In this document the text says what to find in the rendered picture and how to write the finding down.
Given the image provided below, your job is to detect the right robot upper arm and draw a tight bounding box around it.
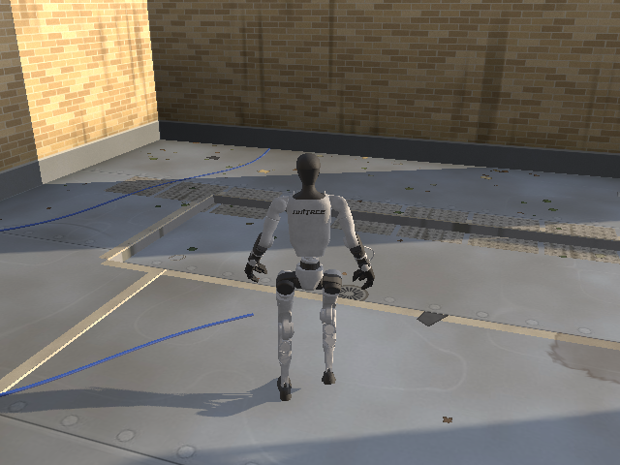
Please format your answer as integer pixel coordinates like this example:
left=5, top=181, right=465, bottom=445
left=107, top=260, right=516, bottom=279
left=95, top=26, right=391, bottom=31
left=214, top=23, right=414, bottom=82
left=329, top=195, right=359, bottom=249

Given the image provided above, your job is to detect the left robot forearm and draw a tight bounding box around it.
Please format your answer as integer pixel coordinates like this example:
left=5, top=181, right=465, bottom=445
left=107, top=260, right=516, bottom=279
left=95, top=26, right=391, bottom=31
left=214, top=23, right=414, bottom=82
left=248, top=232, right=267, bottom=266

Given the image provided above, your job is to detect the robot left hand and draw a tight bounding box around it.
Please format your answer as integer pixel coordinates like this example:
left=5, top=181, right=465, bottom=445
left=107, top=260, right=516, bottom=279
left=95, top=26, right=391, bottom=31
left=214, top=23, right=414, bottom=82
left=244, top=263, right=267, bottom=283

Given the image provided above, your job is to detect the robot right hand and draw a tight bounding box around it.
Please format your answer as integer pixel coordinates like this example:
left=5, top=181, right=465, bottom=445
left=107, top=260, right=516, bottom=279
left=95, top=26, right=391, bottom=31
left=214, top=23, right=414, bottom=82
left=353, top=266, right=375, bottom=290

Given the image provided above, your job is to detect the left robot upper arm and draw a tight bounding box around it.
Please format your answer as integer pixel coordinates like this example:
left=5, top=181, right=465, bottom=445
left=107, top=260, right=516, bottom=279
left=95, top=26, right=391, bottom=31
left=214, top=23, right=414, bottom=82
left=258, top=196, right=289, bottom=248

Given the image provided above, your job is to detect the left robot thigh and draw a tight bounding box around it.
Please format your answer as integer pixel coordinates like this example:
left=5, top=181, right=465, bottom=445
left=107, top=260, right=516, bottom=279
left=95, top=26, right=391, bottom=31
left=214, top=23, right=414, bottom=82
left=276, top=270, right=296, bottom=340

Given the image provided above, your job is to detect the right robot forearm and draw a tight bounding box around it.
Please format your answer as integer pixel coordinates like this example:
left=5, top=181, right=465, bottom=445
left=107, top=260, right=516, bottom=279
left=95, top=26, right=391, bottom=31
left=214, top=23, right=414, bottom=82
left=350, top=233, right=371, bottom=272

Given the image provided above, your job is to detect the robot left shin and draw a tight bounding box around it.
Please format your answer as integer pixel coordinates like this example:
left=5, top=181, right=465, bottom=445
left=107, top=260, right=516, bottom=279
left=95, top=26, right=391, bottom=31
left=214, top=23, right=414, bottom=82
left=278, top=323, right=292, bottom=388

